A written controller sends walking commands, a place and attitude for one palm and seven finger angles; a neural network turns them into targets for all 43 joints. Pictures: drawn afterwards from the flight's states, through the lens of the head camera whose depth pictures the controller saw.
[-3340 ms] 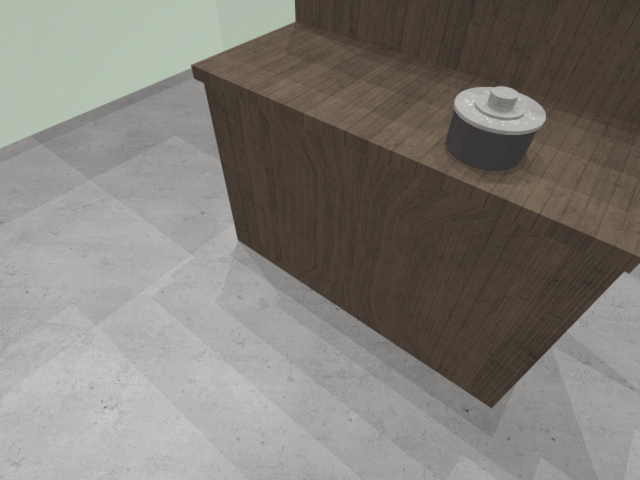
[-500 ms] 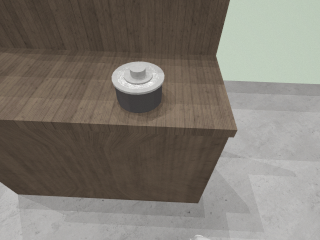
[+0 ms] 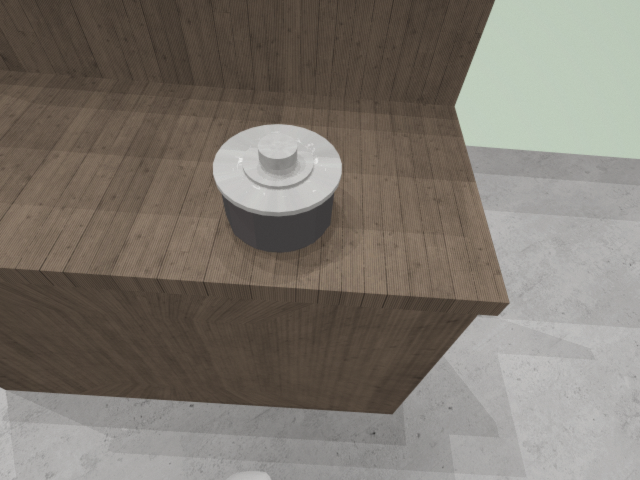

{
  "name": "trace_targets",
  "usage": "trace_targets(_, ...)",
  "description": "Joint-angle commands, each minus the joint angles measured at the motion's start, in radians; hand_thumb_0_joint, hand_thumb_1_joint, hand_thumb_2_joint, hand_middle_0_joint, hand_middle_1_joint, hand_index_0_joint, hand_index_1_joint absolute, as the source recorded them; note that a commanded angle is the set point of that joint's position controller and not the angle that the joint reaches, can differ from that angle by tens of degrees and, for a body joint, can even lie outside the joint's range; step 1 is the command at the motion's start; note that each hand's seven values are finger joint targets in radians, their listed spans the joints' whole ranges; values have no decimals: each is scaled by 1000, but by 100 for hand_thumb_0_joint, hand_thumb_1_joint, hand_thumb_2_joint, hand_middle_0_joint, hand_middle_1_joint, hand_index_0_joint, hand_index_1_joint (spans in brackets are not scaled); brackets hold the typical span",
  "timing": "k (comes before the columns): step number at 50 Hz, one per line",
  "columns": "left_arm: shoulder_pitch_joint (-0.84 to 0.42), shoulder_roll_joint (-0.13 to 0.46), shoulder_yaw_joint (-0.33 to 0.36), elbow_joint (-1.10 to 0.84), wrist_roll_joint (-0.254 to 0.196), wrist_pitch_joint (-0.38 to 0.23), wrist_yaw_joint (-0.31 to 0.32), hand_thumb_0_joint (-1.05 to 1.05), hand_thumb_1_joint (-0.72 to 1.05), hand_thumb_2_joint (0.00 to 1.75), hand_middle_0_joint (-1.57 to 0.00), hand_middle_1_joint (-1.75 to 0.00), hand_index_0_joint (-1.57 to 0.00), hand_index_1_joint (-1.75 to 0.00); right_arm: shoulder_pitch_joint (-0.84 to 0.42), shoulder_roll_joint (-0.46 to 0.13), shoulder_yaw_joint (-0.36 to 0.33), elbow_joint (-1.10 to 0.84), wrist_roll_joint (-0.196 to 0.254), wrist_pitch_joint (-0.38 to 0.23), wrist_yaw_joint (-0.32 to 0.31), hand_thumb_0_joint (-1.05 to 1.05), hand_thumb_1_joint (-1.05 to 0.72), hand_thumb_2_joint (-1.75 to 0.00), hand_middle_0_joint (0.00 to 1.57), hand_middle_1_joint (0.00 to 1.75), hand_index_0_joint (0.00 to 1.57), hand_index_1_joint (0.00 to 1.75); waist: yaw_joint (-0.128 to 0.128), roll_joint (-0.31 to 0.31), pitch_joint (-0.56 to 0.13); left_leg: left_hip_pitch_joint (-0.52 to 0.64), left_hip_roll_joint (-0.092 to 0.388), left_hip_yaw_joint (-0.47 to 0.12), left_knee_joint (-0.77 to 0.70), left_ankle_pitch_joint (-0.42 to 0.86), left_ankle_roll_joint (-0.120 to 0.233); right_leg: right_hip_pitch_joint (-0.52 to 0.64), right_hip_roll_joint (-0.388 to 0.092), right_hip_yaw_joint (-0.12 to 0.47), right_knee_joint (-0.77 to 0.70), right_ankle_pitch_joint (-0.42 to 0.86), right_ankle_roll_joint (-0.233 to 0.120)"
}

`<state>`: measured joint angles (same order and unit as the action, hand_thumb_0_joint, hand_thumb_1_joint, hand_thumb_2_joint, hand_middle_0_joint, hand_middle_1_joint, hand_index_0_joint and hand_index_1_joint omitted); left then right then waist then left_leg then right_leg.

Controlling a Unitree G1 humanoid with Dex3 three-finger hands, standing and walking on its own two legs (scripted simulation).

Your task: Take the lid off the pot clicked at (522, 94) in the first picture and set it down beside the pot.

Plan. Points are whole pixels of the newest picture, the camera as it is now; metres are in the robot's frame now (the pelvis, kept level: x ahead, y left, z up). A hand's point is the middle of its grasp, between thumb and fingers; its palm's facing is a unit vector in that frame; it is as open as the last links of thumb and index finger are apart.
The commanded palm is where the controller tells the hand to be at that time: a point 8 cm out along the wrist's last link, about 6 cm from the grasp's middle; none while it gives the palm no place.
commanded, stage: come to a stop and stand still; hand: left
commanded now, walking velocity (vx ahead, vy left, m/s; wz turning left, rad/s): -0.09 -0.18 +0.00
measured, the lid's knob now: (277, 151) +0.49 +0.10 +0.13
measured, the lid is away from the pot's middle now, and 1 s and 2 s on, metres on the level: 0.00 0.00 0.00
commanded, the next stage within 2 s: look again from close up in 0.70 s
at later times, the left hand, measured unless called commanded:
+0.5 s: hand out of the picture -0.03 +0.17 -0.16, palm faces +0.02 -0.97 -0.22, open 7.4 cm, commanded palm none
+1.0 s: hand out of the picture -0.07 +0.21 -0.18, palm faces +0.05 -0.98 -0.19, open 7.4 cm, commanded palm none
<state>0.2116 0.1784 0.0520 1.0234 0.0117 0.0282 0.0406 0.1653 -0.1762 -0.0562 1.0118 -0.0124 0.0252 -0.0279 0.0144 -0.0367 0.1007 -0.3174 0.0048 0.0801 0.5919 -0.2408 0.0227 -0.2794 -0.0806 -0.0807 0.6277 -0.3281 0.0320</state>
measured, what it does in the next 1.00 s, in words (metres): steps on the spot: right foot, then left foot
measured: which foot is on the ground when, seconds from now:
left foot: down 0.00-0.48, up 0.50-0.82, down 0.84-1.00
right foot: up 0.00-0.46, down 0.48-1.00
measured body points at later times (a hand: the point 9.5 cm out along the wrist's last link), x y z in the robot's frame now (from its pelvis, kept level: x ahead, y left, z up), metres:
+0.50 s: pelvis -0.06 -0.02 +0.01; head -0.05 -0.02 +0.46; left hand -0.03 +0.22 -0.14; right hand -0.05 -0.26 -0.14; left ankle +0.03 +0.09 -0.72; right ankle -0.11 -0.13 -0.73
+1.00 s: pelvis -0.05 +0.04 +0.00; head -0.03 +0.05 +0.45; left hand -0.07 +0.26 -0.16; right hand +0.02 -0.19 -0.14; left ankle -0.07 +0.11 -0.73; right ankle -0.10 -0.12 -0.72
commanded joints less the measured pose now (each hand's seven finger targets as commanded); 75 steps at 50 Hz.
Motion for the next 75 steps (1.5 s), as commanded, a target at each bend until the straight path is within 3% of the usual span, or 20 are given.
trace_targets(1, 49, 92, 23, -62, 0, 13, 18, 0, 90, 90, -20, -30, -20, -30, 125, -173, -21, -41, -12, -18, -21, 0, -90, -90, 20, 30, 20, 30, -41, 259, -176, 140, 358, -335, -247, 793, 183, -93, 70, 135, 426, -311, -11)
trace_targets(8, 74, 114, 31, -49, 6, 30, -6, 0, 90, 90, -20, -30, -20, -30, 77, -136, -8, -72, -7, -24, -36, 0, -90, -90, 20, 30, 20, 30, -26, 131, -169, 218, 293, -250, -273, 526, 146, -193, 78, 170, 514, -111, 15)
trace_targets(16, 49, 81, 10, -63, 6, 33, -27, 0, 90, 90, -20, -30, -20, -30, 102, -164, -26, -42, -17, -8, -13, 0, -90, -90, 20, 30, 20, 30, -62, 204, -137, 169, 274, -294, -405, -89, 124, -57, 60, 79, 140, -171, -8)
trace_targets(21, 255, 55, 1, 32, 2, 9, -23, 0, 90, 90, -20, -30, -20, -30, 61, -144, -30, -21, -12, 0, 2, 0, -90, -90, 20, 30, 20, 30, 14, 164, -112, -28, 143, -181, -424, -334, 21, 256, 102, -22, -250, 3, -44)
trace_targets(22, 279, 79, 4, 39, 10, 2, -17, 0, 90, 90, -20, -30, -20, -30, 62, -106, -24, -12, -5, 3, 5, 0, -90, -90, 20, 30, 20, 30, 23, 91, -79, -75, 86, -127, -333, -330, -12, 269, 51, 37, -354, -17, -55)
trace_targets(24, 174, 193, 14, -7, 15, -7, -8, 0, 90, 90, -20, -30, -20, -30, 71, -26, -5, -29, -2, 13, 11, 0, -90, -90, 20, 30, 20, 30, -3, -212, 33, -139, -9, -35, 21, -219, -56, 13, -255, 428, -618, -467, -177)
trace_targets(25, 84, 202, 14, -43, 15, -9, -6, 0, 90, 90, -20, -30, -20, -30, 72, -61, -13, -33, -11, 15, 17, 0, -90, -90, 20, 30, 20, 30, -22, -132, 52, -104, 4, -65, 160, -206, -51, -107, -302, 451, -639, -446, -215)
trace_targets(29, 73, 118, 2, -24, 1, -52, -11, 0, 90, 90, -20, -30, -20, -30, 141, -63, -10, 21, -10, -1, 30, 0, -90, -90, 20, 30, 20, 30, -37, -78, 65, -171, 27, -56, 263, -62, -45, 45, -168, 239, -503, -31, -167)
trace_targets(35, 219, 106, 6, 32, 12, -63, -5, 0, 90, 90, -20, -30, -20, -30, 78, -48, 0, -8, -4, -17, 18, 0, -90, -90, 20, 30, 20, 30, 28, -124, -12, -180, 32, -41, 157, -141, -56, 223, -222, 239, -360, 386, -202)
trace_targets(39, 169, 104, 1, 45, 6, -53, -1, 0, 90, 90, -20, -30, -20, -30, 130, -16, 14, 22, 4, -28, 8, 0, -90, -90, 20, 30, 20, 30, -5, -148, -63, 106, -8, -16, -137, 17, -49, 115, -147, 162, -252, 472, -138)
trace_targets(40, 272, 90, -21, 62, 13, -85, 41, 0, 90, 90, -20, -30, -20, -30, 58, -50, 36, -39, -9, -50, 12, 0, -90, -90, 20, 30, 20, 30, 20, -63, -15, 77, 14, -45, 41, 16, -41, 100, -108, 235, -194, 912, -91)
trace_targets(41, 199, 139, -17, 17, 14, -96, 32, 0, 90, 90, -20, -30, -20, -30, 168, -34, 28, -48, 0, -46, 16, 0, -90, -90, 20, 30, 20, 30, -55, -87, -118, 48, 22, -42, -2, -78, -3, 167, -124, 171, -162, 797, -94)
trace_targets(43, 160, 122, -7, -3, 10, -81, 19, 0, 90, 90, -20, -30, -20, -30, 192, -67, 23, -49, -3, -42, 18, 0, -90, -90, 20, 30, 20, 30, -39, 71, -187, 106, 50, -66, -82, 42, -6, 150, -85, 135, -104, 448, -106)
trace_targets(46, 193, 51, -29, 6, 7, -64, 21, 0, 90, 90, -20, -30, -20, -30, 204, -132, 18, -39, -4, -58, 0, 0, -90, -90, 20, 30, 20, 30, -32, 293, -202, 226, 178, -229, -77, 716, 67, 35, 40, 17, 28, 80, -67)
trace_targets(48, 183, 43, -33, -12, 7, -45, 19, 0, 90, 90, -20, -30, -20, -30, 186, -138, 18, -56, -2, -54, -9, 0, -90, -90, 20, 30, 20, 30, -20, 220, -150, 247, 225, -263, -119, 755, 118, -57, 60, 26, 78, -194, -59)
trace_targets(52, 188, 38, -34, -13, 8, -33, 12, 0, 90, 90, -20, -30, -20, -30, 69, -111, 31, -89, 1, -43, -7, 0, -90, -90, 20, 30, 20, 30, 30, 90, -13, 0, 140, -190, -151, 276, 71, 38, 38, 71, -110, 21, -61)
trace_targets(55, 153, 89, -36, -38, 10, -36, 6, 0, 90, 90, -20, -30, -20, -30, 74, -86, 36, -99, 2, -43, -1, 0, -90, -90, 20, 30, 20, 30, 1, 72, -22, 15, 80, -180, -196, -17, 28, 5, -16, 156, -173, 44, -96)
trace_targets(58, 109, 93, -32, -61, 10, -27, 6, 0, 90, 90, -20, -30, -20, -30, 96, -113, 25, -91, -1, -46, 1, 0, -90, -90, 20, 30, 20, 30, -5, -20, -26, 46, 105, -209, -226, 76, 43, 14, 19, 99, -124, 98, -69)
trace_targets(69, 93, 100, -32, -78, 1, -17, 13, 0, 90, 90, -20, -30, -20, -30, 148, -123, 33, -50, 1, -59, -17, 0, -90, -90, 20, 30, 20, 30, -7, 95, -111, 255, 142, -204, -208, 572, 35, 1, 19, 80, -94, 41, -44)
trace_targets(75, 109, 102, -34, -46, -2, -17, 10, 0, 90, 90, -20, -30, -20, -30, 142, -112, 38, -24, 3, -55, -14, 0, -90, -90, 20, 30, 20, 30, 4, 39, -81, 173, 112, -186, -218, 366, 32, 73, -7, 102, -155, 148, -57)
